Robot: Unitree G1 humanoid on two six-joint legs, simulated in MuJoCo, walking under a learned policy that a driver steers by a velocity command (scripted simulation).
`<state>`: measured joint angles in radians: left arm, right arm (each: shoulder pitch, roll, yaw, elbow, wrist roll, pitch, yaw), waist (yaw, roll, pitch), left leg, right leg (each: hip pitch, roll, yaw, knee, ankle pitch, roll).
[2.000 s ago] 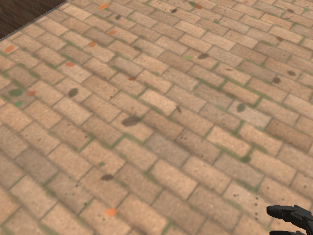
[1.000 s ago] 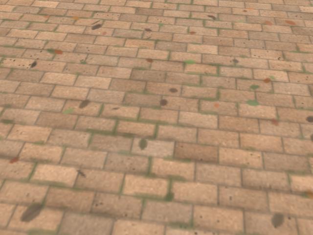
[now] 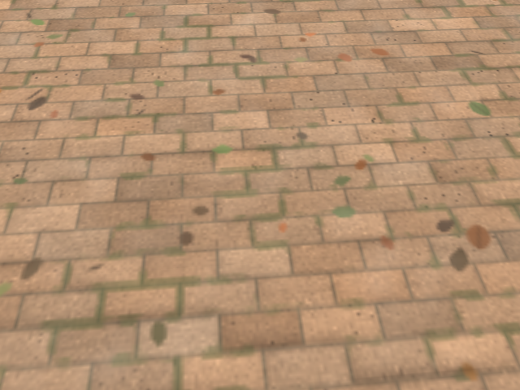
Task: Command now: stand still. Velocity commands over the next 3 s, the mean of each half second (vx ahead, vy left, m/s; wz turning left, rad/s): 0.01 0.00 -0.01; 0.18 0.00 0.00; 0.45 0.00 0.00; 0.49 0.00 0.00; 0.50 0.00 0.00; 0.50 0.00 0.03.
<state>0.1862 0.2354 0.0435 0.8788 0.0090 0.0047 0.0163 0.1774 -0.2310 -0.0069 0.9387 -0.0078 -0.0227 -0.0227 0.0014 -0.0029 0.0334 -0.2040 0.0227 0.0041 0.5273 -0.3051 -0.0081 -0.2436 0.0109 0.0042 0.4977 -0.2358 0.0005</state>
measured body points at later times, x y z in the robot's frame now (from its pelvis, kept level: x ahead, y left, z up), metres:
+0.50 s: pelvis +0.01 +0.01 +0.00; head +0.02 +0.01 +0.45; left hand +0.09 +0.27 -0.14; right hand +0.08 -0.25 -0.14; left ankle -0.01 +0.12 -0.74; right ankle +0.02 -0.12 -0.74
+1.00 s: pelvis +0.08 -0.03 +0.00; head +0.08 -0.05 +0.45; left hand +0.07 +0.23 -0.14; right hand +0.12 -0.30 -0.15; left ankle +0.00 +0.11 -0.67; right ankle +0.04 -0.12 -0.74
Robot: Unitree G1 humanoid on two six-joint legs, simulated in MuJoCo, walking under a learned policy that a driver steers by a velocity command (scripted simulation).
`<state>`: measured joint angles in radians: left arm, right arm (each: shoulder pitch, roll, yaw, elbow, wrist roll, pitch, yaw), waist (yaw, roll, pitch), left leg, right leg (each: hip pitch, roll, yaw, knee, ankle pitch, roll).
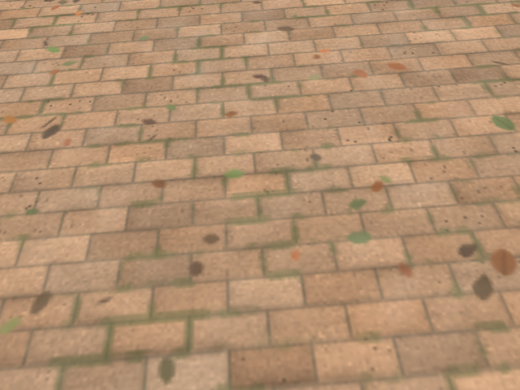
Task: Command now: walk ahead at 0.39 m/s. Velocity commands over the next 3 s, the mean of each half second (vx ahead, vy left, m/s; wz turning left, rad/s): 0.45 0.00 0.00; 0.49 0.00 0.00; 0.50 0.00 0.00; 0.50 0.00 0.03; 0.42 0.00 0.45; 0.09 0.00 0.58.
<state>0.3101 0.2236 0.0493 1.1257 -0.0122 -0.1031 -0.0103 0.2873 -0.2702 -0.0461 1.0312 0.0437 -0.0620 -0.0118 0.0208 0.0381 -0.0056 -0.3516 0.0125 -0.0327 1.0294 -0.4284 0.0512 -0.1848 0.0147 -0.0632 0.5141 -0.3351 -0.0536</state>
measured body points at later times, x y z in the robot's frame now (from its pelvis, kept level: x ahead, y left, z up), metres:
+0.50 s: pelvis +0.27 +0.05 -0.01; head +0.30 +0.05 +0.44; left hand +0.26 +0.31 -0.15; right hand +0.40 -0.21 -0.13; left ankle +0.34 +0.13 -0.74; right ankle +0.12 -0.09 -0.63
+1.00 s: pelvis +0.57 -0.01 -0.01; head +0.60 -0.02 +0.44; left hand +0.73 +0.24 -0.12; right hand +0.55 -0.28 -0.16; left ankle +0.40 +0.13 -0.66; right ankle +0.66 -0.10 -0.74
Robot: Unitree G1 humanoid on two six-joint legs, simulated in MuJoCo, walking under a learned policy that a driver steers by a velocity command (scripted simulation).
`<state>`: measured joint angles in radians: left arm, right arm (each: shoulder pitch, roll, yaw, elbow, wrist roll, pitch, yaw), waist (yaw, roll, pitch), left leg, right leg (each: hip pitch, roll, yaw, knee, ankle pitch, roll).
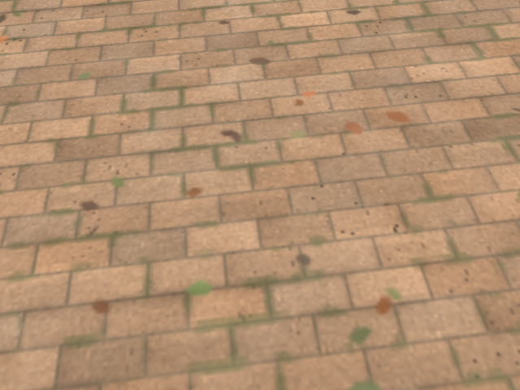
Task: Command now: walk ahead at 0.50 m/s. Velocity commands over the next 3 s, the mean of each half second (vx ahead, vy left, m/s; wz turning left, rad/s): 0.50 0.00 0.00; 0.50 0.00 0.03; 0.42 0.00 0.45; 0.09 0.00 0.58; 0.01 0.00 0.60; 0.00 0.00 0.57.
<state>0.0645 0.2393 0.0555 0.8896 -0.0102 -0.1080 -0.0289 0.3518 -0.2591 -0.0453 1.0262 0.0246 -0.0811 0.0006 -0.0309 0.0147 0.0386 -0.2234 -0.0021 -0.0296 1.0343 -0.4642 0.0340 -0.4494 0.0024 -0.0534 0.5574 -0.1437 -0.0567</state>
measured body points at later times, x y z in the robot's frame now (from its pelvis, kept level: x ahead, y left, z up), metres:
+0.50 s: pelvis +0.29 +0.05 +0.00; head +0.32 +0.06 +0.44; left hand +0.25 +0.31 -0.15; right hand +0.49 -0.20 -0.10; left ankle +0.40 +0.14 -0.73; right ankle +0.11 -0.09 -0.69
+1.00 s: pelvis +0.57 +0.02 +0.00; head +0.60 +0.02 +0.45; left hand +0.79 +0.26 -0.10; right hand +0.52 -0.24 -0.14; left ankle +0.40 +0.14 -0.73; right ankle +0.72 -0.09 -0.73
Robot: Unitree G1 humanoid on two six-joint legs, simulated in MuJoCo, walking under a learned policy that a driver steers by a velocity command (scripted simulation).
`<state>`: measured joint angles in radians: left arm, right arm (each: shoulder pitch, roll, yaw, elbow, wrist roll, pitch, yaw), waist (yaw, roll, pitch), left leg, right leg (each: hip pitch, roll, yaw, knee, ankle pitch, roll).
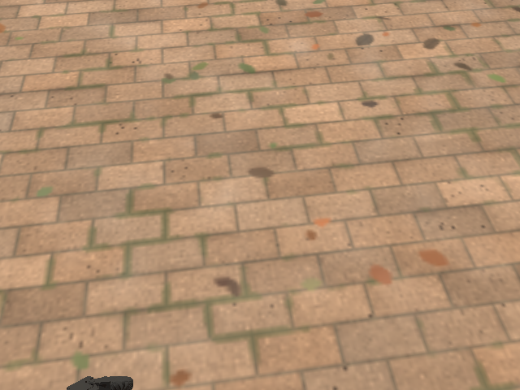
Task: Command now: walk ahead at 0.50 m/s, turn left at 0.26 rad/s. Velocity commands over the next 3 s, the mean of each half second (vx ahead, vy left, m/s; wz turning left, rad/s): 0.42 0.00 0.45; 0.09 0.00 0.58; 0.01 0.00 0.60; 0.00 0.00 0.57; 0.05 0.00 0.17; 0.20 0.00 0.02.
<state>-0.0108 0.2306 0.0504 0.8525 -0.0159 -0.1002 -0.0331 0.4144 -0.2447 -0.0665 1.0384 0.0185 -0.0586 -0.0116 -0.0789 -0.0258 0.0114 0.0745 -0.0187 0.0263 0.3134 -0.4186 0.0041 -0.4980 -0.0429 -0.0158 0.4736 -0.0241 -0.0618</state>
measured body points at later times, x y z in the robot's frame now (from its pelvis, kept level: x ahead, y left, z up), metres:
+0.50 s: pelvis +0.25 +0.02 +0.00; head +0.28 +0.04 +0.45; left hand +0.22 +0.30 -0.14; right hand +0.49 -0.18 -0.10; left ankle +0.37 +0.14 -0.72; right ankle +0.14 -0.12 -0.72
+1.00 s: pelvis +0.36 +0.04 +0.01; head +0.39 +0.07 +0.46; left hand +0.34 +0.36 -0.10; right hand +0.64 -0.12 -0.08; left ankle +0.36 +0.14 -0.72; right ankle +0.48 -0.07 -0.70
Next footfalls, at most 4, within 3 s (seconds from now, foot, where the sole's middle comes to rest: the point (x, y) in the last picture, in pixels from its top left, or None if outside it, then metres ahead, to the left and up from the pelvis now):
0.52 left None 0.40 0.15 -0.76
1.06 right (272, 376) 0.50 -0.04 -0.76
1.46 left None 0.31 0.16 -0.76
1.94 right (234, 378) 0.51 0.06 -0.76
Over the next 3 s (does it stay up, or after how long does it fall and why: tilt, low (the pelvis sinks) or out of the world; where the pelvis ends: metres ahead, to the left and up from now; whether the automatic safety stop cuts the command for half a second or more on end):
stays up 0.45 0.18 0.02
